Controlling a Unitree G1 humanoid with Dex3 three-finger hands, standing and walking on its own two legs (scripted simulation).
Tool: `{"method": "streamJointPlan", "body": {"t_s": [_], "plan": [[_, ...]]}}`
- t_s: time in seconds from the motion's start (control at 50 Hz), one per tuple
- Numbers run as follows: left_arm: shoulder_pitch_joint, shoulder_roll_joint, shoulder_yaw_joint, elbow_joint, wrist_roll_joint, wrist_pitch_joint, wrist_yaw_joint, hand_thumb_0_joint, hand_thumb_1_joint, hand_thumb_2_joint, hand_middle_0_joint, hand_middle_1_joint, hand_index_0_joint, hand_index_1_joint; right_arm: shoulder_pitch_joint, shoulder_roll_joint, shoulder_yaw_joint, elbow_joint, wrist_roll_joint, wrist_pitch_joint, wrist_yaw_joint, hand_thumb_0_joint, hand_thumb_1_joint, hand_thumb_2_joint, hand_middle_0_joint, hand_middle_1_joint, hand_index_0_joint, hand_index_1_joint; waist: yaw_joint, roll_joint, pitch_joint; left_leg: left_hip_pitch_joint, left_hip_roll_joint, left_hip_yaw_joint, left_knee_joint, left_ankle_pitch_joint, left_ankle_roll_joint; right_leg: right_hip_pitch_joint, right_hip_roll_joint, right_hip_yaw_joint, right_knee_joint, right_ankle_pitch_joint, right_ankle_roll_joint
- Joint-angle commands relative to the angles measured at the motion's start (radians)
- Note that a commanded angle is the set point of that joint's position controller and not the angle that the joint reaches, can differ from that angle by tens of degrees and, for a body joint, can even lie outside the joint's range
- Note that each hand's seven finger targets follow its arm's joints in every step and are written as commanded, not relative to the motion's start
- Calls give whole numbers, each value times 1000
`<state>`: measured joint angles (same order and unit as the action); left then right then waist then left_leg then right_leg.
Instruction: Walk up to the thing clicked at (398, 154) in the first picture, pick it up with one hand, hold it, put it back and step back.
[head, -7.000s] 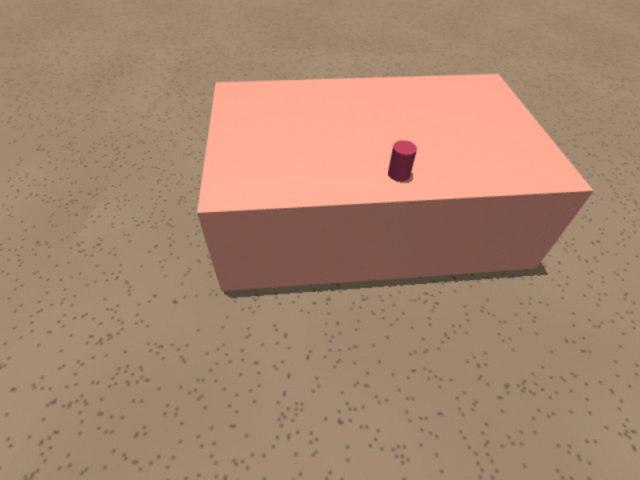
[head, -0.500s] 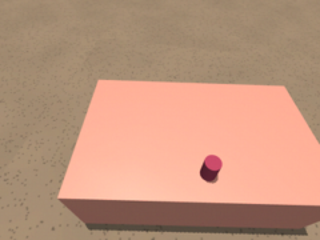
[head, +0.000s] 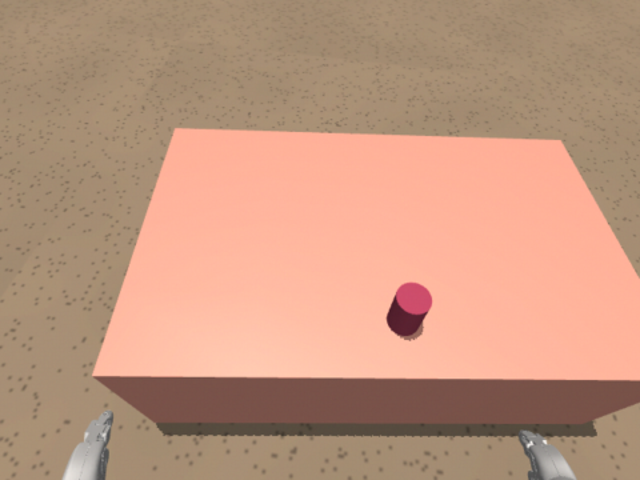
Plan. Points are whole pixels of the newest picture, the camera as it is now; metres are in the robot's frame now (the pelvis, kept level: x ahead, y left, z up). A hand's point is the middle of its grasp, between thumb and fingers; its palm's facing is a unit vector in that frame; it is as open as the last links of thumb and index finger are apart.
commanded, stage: go down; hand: right
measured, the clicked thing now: (408, 309) +0.47 -0.19 -0.28
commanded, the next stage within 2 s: none
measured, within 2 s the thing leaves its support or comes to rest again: neither
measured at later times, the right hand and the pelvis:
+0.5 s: hand (510, 470) +0.16 -0.25 -0.11, palm faces +0.03 +0.95 -0.31, open 17.7 cm; pelvis +0.01 -0.01 -0.02, yaw -1 degrees
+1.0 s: hand (542, 414) +0.22 -0.29 -0.07, palm faces +0.16 +0.94 -0.30, open 17.5 cm; pelvis +0.00 +0.00 -0.03, yaw -2 degrees
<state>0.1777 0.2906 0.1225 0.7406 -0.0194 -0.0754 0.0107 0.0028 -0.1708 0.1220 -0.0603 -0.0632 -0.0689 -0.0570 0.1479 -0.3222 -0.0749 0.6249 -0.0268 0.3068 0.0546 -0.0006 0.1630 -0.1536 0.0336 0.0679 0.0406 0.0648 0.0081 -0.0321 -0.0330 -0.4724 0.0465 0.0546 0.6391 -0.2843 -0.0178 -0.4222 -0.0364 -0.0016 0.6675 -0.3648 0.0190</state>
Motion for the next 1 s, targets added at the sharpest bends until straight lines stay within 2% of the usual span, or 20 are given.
{"method": "streamJointPlan", "body": {"t_s": [0.0,0.12,0.16,0.18,0.24,0.34,0.38,0.4,0.42,0.48,0.52,0.6,0.68,0.74,0.78,0.82,0.84,0.88,0.9,0.98], "plan": [[-110,186,64,-243,3,-91,36,0,-519,34,-67,-61,-70,-58,-70,-189,-75,-236,-4,-43,-29,0,555,-71,6,69,22,69,-12,36,-224,113,-33,7,-29,129,18,8,32,-2,-45,204,-25],[-2,173,55,-260,11,-97,69,0,-525,41,-58,-54,-58,-54,39,-199,-102,-315,2,-10,-50,0,591,-48,12,65,25,65,-16,12,-259,101,-34,11,16,149,19,-3,32,4,-8,241,-18],[44,151,42,-250,10,-93,73,0,-519,37,-55,-54,-57,-52,58,-187,-94,-342,7,14,-44,0,593,-42,15,63,26,63,-11,-15,-225,73,-36,14,23,139,22,-13,32,1,-6,243,-13],[42,172,61,-256,11,-91,76,0,-518,35,-55,-54,-57,-50,61,-196,-100,-348,9,25,-40,0,611,-41,13,64,26,64,-2,-8,-223,65,-39,18,28,146,21,-17,31,4,1,256,-12],[82,139,35,-264,6,-85,73,0,-523,37,-54,-52,-56,-50,61,-190,-90,-384,13,58,-26,0,611,-44,11,66,25,66,0,-4,-198,45,-39,24,43,158,19,-45,29,7,22,289,-10],[90,133,33,-299,1,-86,70,0,-524,35,-57,-55,-60,-52,73,-198,-94,-445,15,90,-2,0,611,-55,8,68,25,68,2,-6,-166,12,-34,22,55,133,17,-80,33,3,43,242,-12],[70,161,53,-364,0,-93,72,0,-520,33,-57,-55,-61,-50,94,-205,-108,-466,16,97,3,0,611,-55,6,70,24,70,1,5,-185,19,-33,22,64,131,15,-83,33,5,49,226,-13],[100,140,45,-340,0,-91,71,0,-519,33,-57,-57,-62,-51,101,-212,-116,-478,14,100,3,0,611,-52,7,68,25,68,-2,-7,-189,20,-29,18,64,138,15,-86,38,1,58,225,-14],[80,164,58,-401,-1,-95,74,0,-521,33,-58,-56,-62,-51,105,-206,-112,-497,15,102,5,0,611,-57,7,69,24,69,9,12,-209,20,-31,18,73,149,14,-75,34,6,65,238,-15],[130,121,33,-388,-3,-90,75,0,-520,35,-58,-58,-64,-53,118,-210,-123,-542,13,99,6,0,611,-56,7,69,24,69,-1,-17,-218,9,-30,19,94,160,15,-75,34,7,84,279,-10],[139,125,43,-419,-3,-93,79,0,-525,40,-57,-56,-60,-53,135,-215,-137,-556,12,100,1,0,611,-51,9,68,26,68,-5,-13,-255,8,-33,23,115,172,15,-67,29,16,96,330,-6],[121,144,52,-483,-1,-93,91,0,-525,40,-55,-56,-58,-53,147,-216,-146,-573,17,106,2,0,590,-39,21,62,33,62,1,11,-247,-1,-30,22,115,149,12,-103,33,15,105,270,-12],[138,138,43,-516,-3,-91,102,0,-520,37,-55,-56,-59,-52,185,-219,-155,-585,23,115,11,0,588,-42,22,62,34,62,-5,-9,-235,-13,-30,22,125,143,14,-108,31,18,113,288,-8],[169,101,8,-513,-4,-91,111,0,-528,41,-55,-54,-58,-52,100,-256,-186,-608,25,107,17,0,576,-41,26,61,37,61,6,-9,-222,-15,-22,12,113,127,12,-128,38,13,118,219,-16],[150,119,17,-581,-8,-98,118,0,-523,36,-57,-57,-61,-52,47,-289,-218,-611,31,93,20,0,563,-42,27,59,37,59,17,13,-235,-7,-21,8,110,126,8,-125,37,16,118,196,-19],[174,98,-19,-615,-9,-101,126,0,-521,34,-58,-57,-62,-51,-24,-328,-248,-624,34,68,27,0,562,-41,28,60,39,60,28,10,-243,-3,-18,2,102,114,6,-114,39,14,114,172,-21],[153,123,-3,-656,-10,-107,134,0,-518,32,-57,-57,-63,-51,-63,-342,-265,-602,42,53,33,0,558,-37,31,58,39,58,37,20,-237,-8,-19,1,98,93,5,-122,38,17,109,146,-23],[219,75,-46,-568,-10,-109,137,0,-520,34,-58,-56,-63,-50,-132,-364,-289,-580,60,23,49,0,535,-39,34,57,42,57,31,-38,-209,-19,-14,-7,96,81,9,-125,40,18,102,128,-22],[226,80,-35,-558,-12,-112,141,0,-520,35,-59,-57,-65,-51,-156,-389,-314,-548,65,7,62,0,532,-45,33,58,42,58,33,-47,-193,-25,-11,-11,92,73,9,-123,40,16,102,119,-22],[197,124,-11,-546,-7,-143,143,0,-518,33,-56,-55,-61,-49,-321,-416,-333,-402,90,-34,128,0,544,-38,35,57,42,57,60,-88,-206,-55,-14,-11,98,80,14,-106,34,23,98,120,-22]]}}
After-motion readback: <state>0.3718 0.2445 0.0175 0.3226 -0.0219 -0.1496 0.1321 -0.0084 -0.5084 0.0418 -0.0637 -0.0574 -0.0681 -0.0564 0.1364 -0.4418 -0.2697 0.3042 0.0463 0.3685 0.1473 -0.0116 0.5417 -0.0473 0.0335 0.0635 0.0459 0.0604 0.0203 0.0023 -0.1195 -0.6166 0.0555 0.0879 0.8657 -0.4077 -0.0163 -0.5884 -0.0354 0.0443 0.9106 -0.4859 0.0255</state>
